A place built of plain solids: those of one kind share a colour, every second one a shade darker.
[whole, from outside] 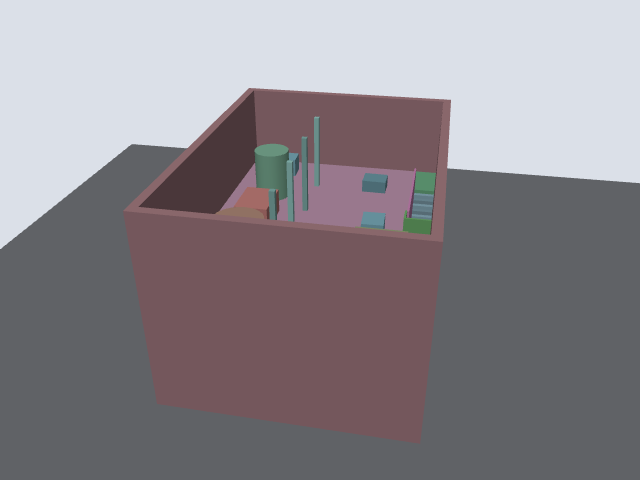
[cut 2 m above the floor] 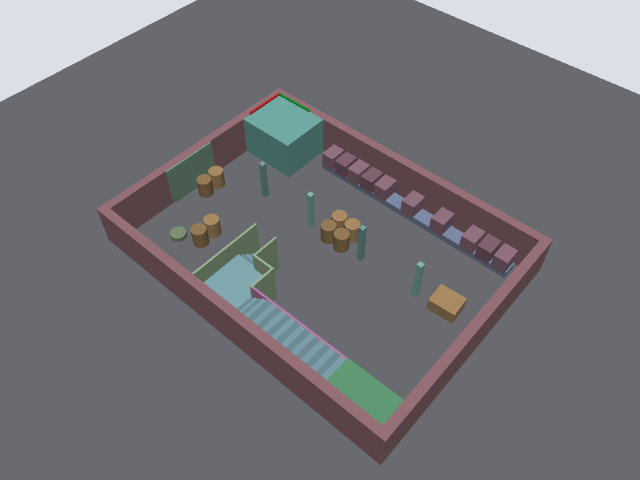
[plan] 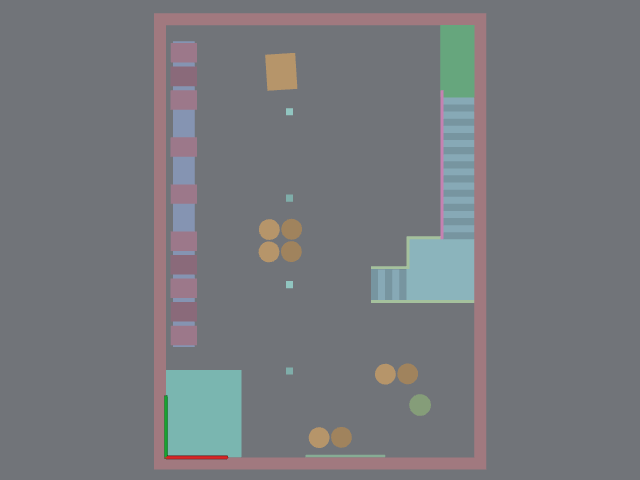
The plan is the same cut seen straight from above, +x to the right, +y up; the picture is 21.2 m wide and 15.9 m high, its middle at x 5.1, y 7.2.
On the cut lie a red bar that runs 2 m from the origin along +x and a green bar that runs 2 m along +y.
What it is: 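The cask floor and the brewing floor of a tower brewery's brewhouse, with the steep timber stair of 27 risers in two flights with a quarter landing, the first flight after a corner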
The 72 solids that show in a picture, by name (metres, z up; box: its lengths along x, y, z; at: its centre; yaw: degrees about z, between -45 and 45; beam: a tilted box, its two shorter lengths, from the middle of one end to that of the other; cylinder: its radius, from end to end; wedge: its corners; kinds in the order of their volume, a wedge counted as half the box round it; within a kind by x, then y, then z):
{
 "wall_1": {"box": [0.4, 15.11, 9.2], "at": [-0.2, 7.16, 4.55]},
 "wall_2": {"box": [11.01, 0.4, 9.2], "at": [5.11, -0.2, 4.55]},
 "wall_3": {"box": [11.01, 0.4, 9.2], "at": [5.11, 14.51, 4.55]},
 "wall_4": {"box": [0.4, 15.11, 9.2], "at": [10.41, 7.16, 4.55]},
 "upper_floor_1": {"box": [9.1, 14.33, 0.3], "at": [4.54, 7.16, 4.97]},
 "stair_steps_1": {"box": [0.24, 1.02, 0.24], "at": [6.91, 5.72, 0.07]},
 "stair_steps_2": {"box": [0.24, 1.02, 0.43], "at": [7.14, 5.72, 0.16]},
 "stair_steps_3": {"box": [0.24, 1.02, 0.62], "at": [7.38, 5.72, 0.26]},
 "stair_steps_4": {"box": [0.24, 1.02, 0.81], "at": [7.61, 5.72, 0.35]},
 "stair_steps_5": {"box": [0.24, 1.02, 1.0], "at": [7.85, 5.72, 0.45]},
 "stair_steps_6": {"box": [1.02, 0.24, 1.38], "at": [9.7, 7.34, 0.64]},
 "stair_steps_7": {"box": [1.02, 0.24, 1.57], "at": [9.7, 7.58, 0.73]},
 "stair_steps_8": {"box": [1.02, 0.24, 1.76], "at": [9.7, 7.81, 0.83]},
 "stair_steps_9": {"box": [1.02, 0.24, 1.95], "at": [9.7, 8.05, 0.92]},
 "stair_steps_10": {"box": [1.02, 0.24, 2.14], "at": [9.7, 8.28, 1.02]},
 "stair_steps_11": {"box": [1.02, 0.24, 2.33], "at": [9.7, 8.52, 1.11]},
 "stair_steps_12": {"box": [1.02, 0.24, 2.52], "at": [9.7, 8.75, 1.21]},
 "stair_steps_13": {"box": [1.02, 0.24, 2.71], "at": [9.7, 8.99, 1.3]},
 "stair_steps_14": {"box": [1.02, 0.24, 2.9], "at": [9.7, 9.22, 1.4]},
 "stair_steps_15": {"box": [1.02, 0.24, 3.09], "at": [9.7, 9.46, 1.49]},
 "stair_steps_16": {"box": [1.02, 0.24, 3.28], "at": [9.7, 9.69, 1.59]},
 "stair_steps_17": {"box": [1.02, 0.24, 3.47], "at": [9.7, 9.93, 1.68]},
 "stair_steps_18": {"box": [1.02, 0.24, 3.66], "at": [9.7, 10.16, 1.78]},
 "stair_steps_19": {"box": [1.02, 0.24, 3.84], "at": [9.7, 10.4, 1.87]},
 "stair_steps_20": {"box": [1.02, 0.24, 4.03], "at": [9.7, 10.63, 1.97]},
 "stair_steps_21": {"box": [1.02, 0.24, 4.22], "at": [9.7, 10.87, 2.06]},
 "stair_steps_22": {"box": [1.02, 0.24, 4.41], "at": [9.7, 11.1, 2.16]},
 "stair_steps_23": {"box": [1.02, 0.24, 4.6], "at": [9.7, 11.34, 2.25]},
 "stair_steps_24": {"box": [1.02, 0.24, 4.79], "at": [9.7, 11.57, 2.35]},
 "stair_steps_25": {"box": [1.02, 0.24, 4.98], "at": [9.7, 11.81, 2.44]},
 "office_1": {"box": [2.5, 2.9, 2.25], "at": [1.25, 1.45, 1.07]},
 "stair_head_landing_1": {"box": [1.14, 2.4, 5.17], "at": [9.65, 13.12, 2.54]},
 "cooler_1": {"box": [2.3, 3.08, 0.96], "at": [8.11, 4.19, 5.55]},
 "mash_tun_1": {"cylinder": 1.15, "from": [2.08, 4.29, 5.07], "to": [2.08, 4.29, 6.63]},
 "liquor_back_1": {"cylinder": 0.85, "from": [2.08, 10.02, 5.07], "to": [2.08, 10.02, 7.52]},
 "stair_quarter_landing_1": {"box": [2.25, 2.02, 1.19], "at": [9.09, 6.22, 0.54]},
 "cask_1": {"box": [0.88, 0.65, 0.74], "at": [0.59, 4.04, 0.67]},
 "cask_2": {"box": [0.88, 0.65, 0.74], "at": [0.59, 4.82, 0.67]},
 "cask_3": {"box": [0.88, 0.65, 0.74], "at": [0.59, 5.6, 0.67]},
 "cask_4": {"box": [0.88, 0.65, 0.74], "at": [0.59, 6.38, 0.67]},
 "cask_5": {"box": [0.88, 0.65, 0.74], "at": [0.59, 7.16, 0.67]},
 "cask_6": {"box": [0.88, 0.65, 0.74], "at": [0.59, 8.72, 0.67]},
 "cask_7": {"box": [0.88, 0.65, 0.74], "at": [0.59, 10.28, 0.67]},
 "cask_8": {"box": [0.88, 0.65, 0.74], "at": [0.59, 11.84, 0.67]},
 "cask_9": {"box": [0.88, 0.65, 0.74], "at": [0.59, 12.62, 0.67]},
 "cask_10": {"box": [0.88, 0.65, 0.74], "at": [0.59, 13.4, 0.67]},
 "hop_back_1": {"box": [1.56, 2.16, 1.19], "at": [2.08, 7.16, 5.67]},
 "load_1": {"cylinder": 0.34, "from": [3.41, 6.81, -0.05], "to": [3.41, 6.81, 0.88]},
 "load_2": {"cylinder": 0.34, "from": [3.42, 7.55, -0.05], "to": [3.42, 7.55, 0.88]},
 "load_3": {"box": [1.0, 1.2, 0.66], "at": [3.82, 12.77, 0.28], "yaw": 3.6},
 "load_4": {"cylinder": 0.34, "from": [4.15, 6.82, -0.05], "to": [4.15, 6.82, 0.88]},
 "load_5": {"cylinder": 0.34, "from": [4.16, 7.56, -0.05], "to": [4.16, 7.56, 0.88]},
 "load_6": {"cylinder": 0.34, "from": [5.07, 0.65, -0.05], "to": [5.07, 0.65, 0.88]},
 "load_7": {"cylinder": 0.34, "from": [5.81, 0.66, -0.05], "to": [5.81, 0.66, 0.88]},
 "load_8": {"cylinder": 0.34, "from": [7.27, 2.76, -0.05], "to": [7.27, 2.76, 0.88]},
 "load_9": {"cylinder": 0.34, "from": [8.01, 2.77, -0.05], "to": [8.01, 2.77, 0.88]},
 "malt_1": {"box": [1.2, 1.0, 0.97], "at": [2.08, 12.88, 5.56], "yaw": 1.2},
 "malt_2": {"box": [1.2, 1.0, 0.66], "at": [7.13, 11.67, 5.4], "yaw": -1.0},
 "malt_3": {"box": [1.0, 1.2, 0.97], "at": [7.65, 6.58, 5.56], "yaw": 2.2},
 "stair_wall_1": {"box": [0.1, 4.93, 6.27], "at": [9.14, 9.69, 3.09]},
 "stillage_1": {"box": [0.72, 10.14, 0.39], "at": [0.59, 8.72, 0.14]},
 "post_1": {"box": [0.24, 0.24, 8.9], "at": [4.09, 2.86, 4.4]},
 "post_2": {"box": [0.24, 0.24, 8.9], "at": [4.09, 5.72, 4.4]},
 "post_3": {"box": [0.24, 0.24, 8.9], "at": [4.09, 8.59, 4.4]},
 "post_4": {"box": [0.24, 0.24, 8.9], "at": [4.09, 11.45, 4.4]},
 "stair_low_1": {"box": [1.27, 0.1, 2.29], "at": [7.43, 6.29, 1.09]},
 "stair_low_2": {"box": [0.1, 1.09, 2.29], "at": [8.02, 6.78, 1.09]},
 "stair_low_3": {"box": [3.42, 0.1, 2.29], "at": [8.5, 5.17, 1.09]},
 "stair_low_4": {"box": [1.23, 0.1, 2.29], "at": [8.58, 7.28, 1.09]},
 "loading_door_1": {"box": [2.64, 0.09, 2.87], "at": [5.94, 0.04, 1.39]},
 "well_guard_1": {"box": [1.22, 0.1, 1.15], "at": [9.6, 6.58, 5.65]},
 "hose_coil_1": {"cylinder": 0.36, "from": [8.42, 1.73, -0.05], "to": [8.42, 1.73, 0.23]}
}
